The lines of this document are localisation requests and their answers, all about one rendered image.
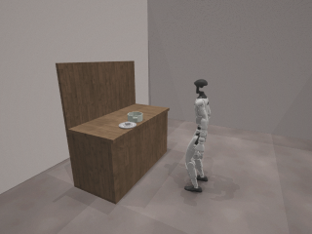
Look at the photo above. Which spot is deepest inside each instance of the lid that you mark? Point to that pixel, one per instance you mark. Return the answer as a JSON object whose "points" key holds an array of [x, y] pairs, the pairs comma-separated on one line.
{"points": [[124, 126]]}

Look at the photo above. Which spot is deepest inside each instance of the left robot forearm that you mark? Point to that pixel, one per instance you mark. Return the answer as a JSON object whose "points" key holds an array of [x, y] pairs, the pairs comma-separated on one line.
{"points": [[204, 126]]}

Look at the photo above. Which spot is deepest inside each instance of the left robot foot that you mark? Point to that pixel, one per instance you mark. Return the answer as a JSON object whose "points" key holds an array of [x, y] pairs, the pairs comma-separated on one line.
{"points": [[193, 189]]}

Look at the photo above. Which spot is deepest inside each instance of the right robot shin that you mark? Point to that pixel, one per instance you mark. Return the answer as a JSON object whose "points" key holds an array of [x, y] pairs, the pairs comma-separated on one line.
{"points": [[199, 166]]}

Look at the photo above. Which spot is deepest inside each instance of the table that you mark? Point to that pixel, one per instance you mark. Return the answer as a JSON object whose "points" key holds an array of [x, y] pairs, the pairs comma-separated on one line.
{"points": [[96, 96]]}

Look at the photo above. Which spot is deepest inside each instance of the left robot hand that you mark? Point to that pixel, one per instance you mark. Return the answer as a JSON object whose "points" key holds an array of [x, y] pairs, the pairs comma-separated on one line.
{"points": [[199, 148]]}

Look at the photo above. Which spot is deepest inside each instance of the pot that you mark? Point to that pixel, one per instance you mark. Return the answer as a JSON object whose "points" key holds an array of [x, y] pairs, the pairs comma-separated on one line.
{"points": [[135, 117]]}

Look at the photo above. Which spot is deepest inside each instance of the robot left upper arm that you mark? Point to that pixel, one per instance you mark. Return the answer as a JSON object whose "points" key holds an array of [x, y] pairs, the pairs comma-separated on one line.
{"points": [[202, 110]]}

